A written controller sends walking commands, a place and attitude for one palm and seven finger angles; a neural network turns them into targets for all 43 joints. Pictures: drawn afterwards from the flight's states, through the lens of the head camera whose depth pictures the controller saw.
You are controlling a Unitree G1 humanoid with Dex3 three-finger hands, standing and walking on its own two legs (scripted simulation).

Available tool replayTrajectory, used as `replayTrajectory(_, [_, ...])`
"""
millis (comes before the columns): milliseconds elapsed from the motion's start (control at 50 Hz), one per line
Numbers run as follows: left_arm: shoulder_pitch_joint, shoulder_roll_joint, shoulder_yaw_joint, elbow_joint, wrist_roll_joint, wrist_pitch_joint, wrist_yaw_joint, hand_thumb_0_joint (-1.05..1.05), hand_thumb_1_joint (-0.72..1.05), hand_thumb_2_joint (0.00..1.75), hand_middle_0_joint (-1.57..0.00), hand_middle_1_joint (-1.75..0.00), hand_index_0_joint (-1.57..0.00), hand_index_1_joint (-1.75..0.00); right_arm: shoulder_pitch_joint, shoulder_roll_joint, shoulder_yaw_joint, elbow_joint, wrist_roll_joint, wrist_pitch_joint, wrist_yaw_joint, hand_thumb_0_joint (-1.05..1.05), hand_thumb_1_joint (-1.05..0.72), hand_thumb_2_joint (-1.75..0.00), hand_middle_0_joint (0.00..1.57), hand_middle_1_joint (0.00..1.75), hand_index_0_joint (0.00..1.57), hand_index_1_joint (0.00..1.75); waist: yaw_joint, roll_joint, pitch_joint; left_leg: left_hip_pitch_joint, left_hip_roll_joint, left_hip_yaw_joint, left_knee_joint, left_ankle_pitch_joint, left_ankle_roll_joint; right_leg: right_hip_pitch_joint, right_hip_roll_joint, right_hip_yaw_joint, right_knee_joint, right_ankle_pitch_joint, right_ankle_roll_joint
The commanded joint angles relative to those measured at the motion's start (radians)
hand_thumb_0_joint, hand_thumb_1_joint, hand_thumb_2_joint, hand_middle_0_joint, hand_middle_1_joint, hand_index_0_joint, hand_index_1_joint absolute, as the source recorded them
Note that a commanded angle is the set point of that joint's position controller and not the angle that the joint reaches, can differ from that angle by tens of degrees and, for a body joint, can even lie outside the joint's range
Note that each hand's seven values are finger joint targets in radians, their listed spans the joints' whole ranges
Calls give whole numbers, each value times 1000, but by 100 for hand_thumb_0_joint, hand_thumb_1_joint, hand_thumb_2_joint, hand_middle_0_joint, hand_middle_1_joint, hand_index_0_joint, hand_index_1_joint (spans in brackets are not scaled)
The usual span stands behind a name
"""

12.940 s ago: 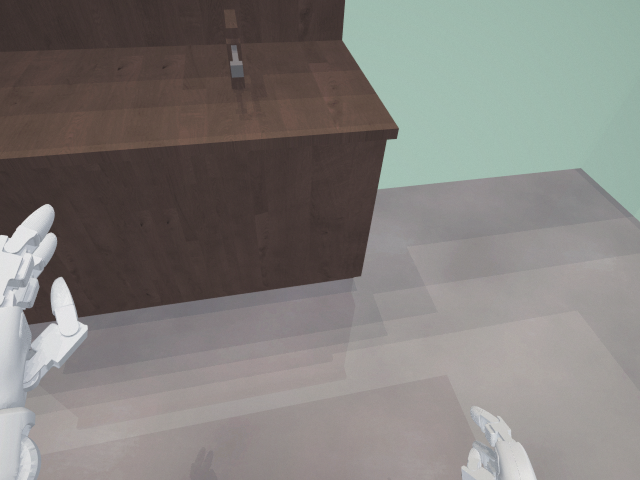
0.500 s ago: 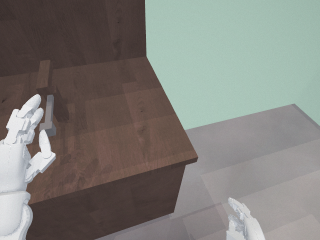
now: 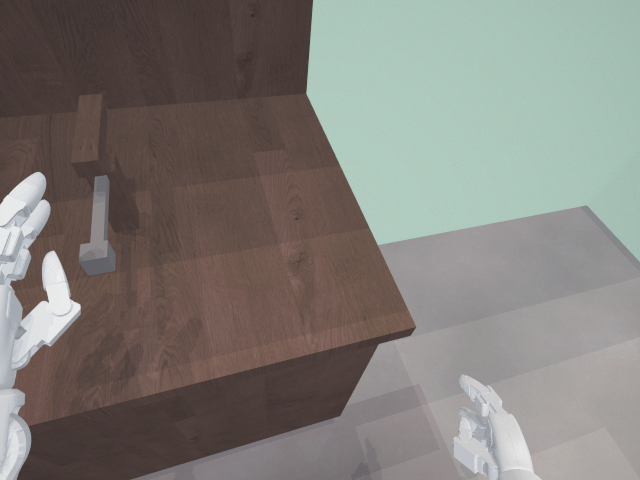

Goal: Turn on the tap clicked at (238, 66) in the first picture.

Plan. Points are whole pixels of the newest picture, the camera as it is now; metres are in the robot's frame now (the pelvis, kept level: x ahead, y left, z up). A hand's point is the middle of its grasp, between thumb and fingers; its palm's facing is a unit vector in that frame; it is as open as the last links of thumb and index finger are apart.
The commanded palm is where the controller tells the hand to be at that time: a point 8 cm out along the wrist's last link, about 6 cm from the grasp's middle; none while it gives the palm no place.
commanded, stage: look again from close up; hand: left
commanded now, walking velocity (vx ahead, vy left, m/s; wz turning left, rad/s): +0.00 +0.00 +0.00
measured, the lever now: (98, 257) +0.31 +0.29 +0.09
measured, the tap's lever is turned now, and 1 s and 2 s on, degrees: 0 0 0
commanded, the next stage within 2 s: turn the palm inward beside the body in 0.26 s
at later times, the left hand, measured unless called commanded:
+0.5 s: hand (19, 248) +0.24 +0.28 +0.20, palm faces +0.47 -0.82 -0.33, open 7.4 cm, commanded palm +0.16 +0.28 +0.18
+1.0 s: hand (105, 339) +0.20 +0.21 +0.15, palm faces +0.47 -0.81 -0.35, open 7.4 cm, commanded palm +0.12 +0.25 +0.17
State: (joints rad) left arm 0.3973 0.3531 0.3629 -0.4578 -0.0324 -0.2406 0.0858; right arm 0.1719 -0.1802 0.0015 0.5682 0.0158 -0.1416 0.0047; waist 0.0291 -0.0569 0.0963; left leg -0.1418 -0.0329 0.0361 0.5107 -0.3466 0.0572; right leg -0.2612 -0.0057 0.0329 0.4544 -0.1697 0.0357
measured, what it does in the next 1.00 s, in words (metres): shifts its weight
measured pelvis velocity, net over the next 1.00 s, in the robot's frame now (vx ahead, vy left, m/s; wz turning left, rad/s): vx -0.03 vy -0.08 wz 0.13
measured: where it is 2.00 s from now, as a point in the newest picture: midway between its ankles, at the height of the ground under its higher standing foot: outside the picture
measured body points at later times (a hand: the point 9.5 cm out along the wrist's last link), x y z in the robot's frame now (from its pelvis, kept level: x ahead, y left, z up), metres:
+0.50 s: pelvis +0.00 -0.01 +0.00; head +0.01 +0.00 +0.45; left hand +0.21 +0.32 +0.22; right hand +0.17 -0.22 -0.09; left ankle -0.04 +0.07 -0.74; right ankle +0.03 -0.14 -0.74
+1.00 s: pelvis -0.03 -0.08 -0.02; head -0.03 -0.11 +0.43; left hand +0.17 +0.25 +0.17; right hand +0.20 -0.30 -0.11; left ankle -0.04 +0.07 -0.73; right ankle +0.03 -0.14 -0.74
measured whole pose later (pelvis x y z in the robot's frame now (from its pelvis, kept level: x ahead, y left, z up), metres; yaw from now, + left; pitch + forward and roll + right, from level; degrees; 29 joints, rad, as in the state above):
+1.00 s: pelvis -0.03 -0.08 -0.02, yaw +7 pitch +0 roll +0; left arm 0.13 0.42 0.32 -0.19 -0.15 0.10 0.04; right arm 0.12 -0.28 -0.01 0.68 0.06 -0.08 -0.07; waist 0.04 0.08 -0.01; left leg -0.34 0.02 -0.09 0.70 -0.37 -0.02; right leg -0.39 0.03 -0.11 0.65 -0.27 -0.05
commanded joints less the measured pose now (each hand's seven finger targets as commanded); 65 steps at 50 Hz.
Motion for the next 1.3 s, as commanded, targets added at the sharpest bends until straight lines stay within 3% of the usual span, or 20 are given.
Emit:
replayTrajectory(0, [-83, 168, 105, -292, -9, -84, 29, 0, 90, 90, -20, -30, -20, -30, -44, -138, -53, -156, -2, -48, -12, 0, -90, -90, 20, 30, 20, 30, -8, 169, -198, -81, 119, -56, -118, 403, -73, 225, -39, -4, 29, 303, -61])
replayTrajectory(260, [-83, 131, 67, -201, -8, -50, 28, 0, 90, 90, -20, -30, -20, -30, -42, -141, -48, -155, -2, -13, -20, 0, -90, -90, 20, 30, 20, 30, -16, 86, -174, -95, 118, -58, -142, 318, -71, 219, -44, 0, -12, 266, -57])
replayTrajectory(320, [-90, 157, 83, -258, -5, -57, 31, 0, 90, 90, -20, -30, -20, -30, -45, -141, -52, -165, 0, -18, -21, 0, -90, -90, 20, 30, 20, 30, -11, 128, -187, -91, 120, -63, -144, 329, -69, 237, -48, 2, 0, 277, -59])
replayTrajectory(340, [-1006, 912, 332, -562, 34, -189, 42, 0, 90, 90, -20, -30, -20, -30, 107, -200, 117, -227, 61, -13, -86, 0, -90, -90, 20, 30, 20, 30, -72, 456, -215, -214, 184, -188, -122, 380, -26, 168, 41, -36, 261, -167, 33])
replayTrajectory(360, [-604, 429, 284, -47, 90, 12, -1, 0, 90, 90, -20, -30, -20, -30, -65, -139, -34, -92, -69, -29, -77, 0, -90, -90, 20, 30, 20, 30, 80, 320, -385, 30, 97, -139, -108, 590, -161, 70, 47, -43, 197, -83, -80])
replayTrajectory(380, [-434, 320, 127, 13, 21, 58, -13, 0, 90, 90, -20, -30, -20, -30, -26, -175, -27, -108, -69, -42, -18, 0, -90, -90, 20, 30, 20, 30, 24, 233, -245, -44, 60, -139, -108, 812, -200, 29, 54, -111, 115, -7, -88])
replayTrajectory(400, [-420, 313, 178, -4, -14, 106, -32, 0, 90, 90, -20, -30, -20, -30, -15, -215, -62, -77, -41, -28, 4, 0, -90, -90, 20, 30, 20, 30, 47, 211, -372, 42, 70, -105, -18, 942, -190, 24, 58, -112, 125, 109, -82])
replayTrajectory(420, [-409, 149, 78, -15, -77, 158, -84, 0, 90, 90, -20, -30, -20, -30, -46, -194, -52, -78, -29, -24, -1, 0, -90, -90, 20, 30, 20, 30, 50, 250, -402, 100, 60, -74, 14, 972, -181, 31, 51, -96, 106, 143, -76])
replayTrajectory(440, [-302, 135, 97, 80, -133, 235, -121, 0, 90, 90, -20, -30, -20, -30, -65, -208, -43, -67, -14, -18, 0, 0, -90, -90, 20, 30, 20, 30, 48, 310, -326, 82, 59, -68, -20, 860, -185, -7, 43, -85, 90, 81, -78])
replayTrajectory(480, [-209, 142, 56, 22, -161, 310, -161, 0, 90, 90, -20, -30, -20, -30, -81, -236, -48, -79, 2, -13, 5, 0, -90, -90, 20, 30, 20, 30, 63, 147, -256, -8, 63, -70, -23, 783, -140, 44, 28, -126, 61, 213, -72])
replayTrajectory(520, [-137, 153, 32, -21, -108, 352, -164, 0, 90, 90, -20, -30, -20, -30, -107, -234, -46, -112, 10, 1, 7, 0, -90, -90, 20, 30, 20, 30, 52, 13, -245, -88, 57, -63, -26, 644, -92, 43, 29, -141, 67, 223, -57])
replayTrajectory(600, [-159, 236, 144, -171, -96, 204, -61, 0, 90, 90, -20, -30, -20, -30, -138, -214, -48, -142, -9, 16, -3, 0, -90, -90, 20, 30, 20, 30, 31, -59, -284, -136, 34, -63, -30, 314, -57, 3, 41, -126, 78, 37, -50])
replayTrajectory(640, [-299, 370, 279, -257, -126, 88, 7, 0, 90, 90, -20, -30, -20, -30, -148, -202, -48, -126, -7, 11, -21, 0, -90, -90, 20, 30, 20, 30, 34, 2, -314, -144, 27, -59, -32, 145, -48, -3, 43, -84, 67, -100, -44])
replayTrajectory(720, [-357, 286, 178, -141, -89, -26, 88, 0, 90, 90, -20, -30, -20, -30, -90, -161, -46, -58, -16, -25, -32, 0, -90, -90, 20, 30, 20, 30, 14, 256, -262, -188, 5, -39, 28, 21, -40, -45, 12, -50, 56, -188, -56])
replayTrajectory(800, [-455, 268, 54, 61, -73, 106, 39, 0, 90, 90, -20, -30, -20, -30, -130, -187, -39, -38, 6, -21, -59, 0, -90, -90, 20, 30, 20, 30, -30, 198, -170, -298, 6, -38, 103, -85, -35, -32, -64, 70, -48, -389, -49])
replayTrajectory(900, [-483, 296, 20, 85, -116, 294, -56, 0, 90, 90, -20, -30, -20, -30, -205, -195, -38, -61, 40, -3, -93, 0, -90, -90, 20, 30, 20, 30, 5, 18, -189, -359, 44, -83, 171, -47, -70, 61, -188, 259, -130, -498, 9])
replayTrajectory(1000, [-276, 305, 182, -52, -171, 236, -6, 0, 90, 90, -20, -30, -20, -30, -206, -163, -56, -76, 39, -5, -72, 0, -90, -90, 20, 30, 20, 30, 67, -98, -296, -374, 65, -102, 171, -11, -86, 120, -194, 235, -68, -406, 33])
replayTrajectory(1040, [-189, 328, 249, -91, -182, 205, 32, 0, 90, 90, -20, -30, -20, -30, -210, -155, -60, -69, 45, -7, -61, 0, -90, -90, 20, 30, 20, 30, 88, -55, -309, -348, 65, -84, 162, 4, -84, 117, -171, 206, -49, -379, 22])
replayTrajectory(1140, [-107, 210, 144, -116, -160, 229, 64, 0, 90, 90, -20, -30, -20, -30, -156, -166, -50, -74, 47, -22, -57, 0, -90, -90, 20, 30, 20, 30, 46, 59, -227, -299, 56, -46, 128, 68, -52, 3, -107, 89, 8, -235, -10])
replayTrajectory(1280, [-150, 121, -23, -272, -138, 210, 2, 0, 90, 90, -20, -30, -20, -30, -75, -185, -32, -108, 33, -105, -87, 0, -90, -90, 20, 30, 20, 30, 16, 131, -276, -156, 36, -79, 77, 254, -22, -54, -18, -100, 128, 3, -50])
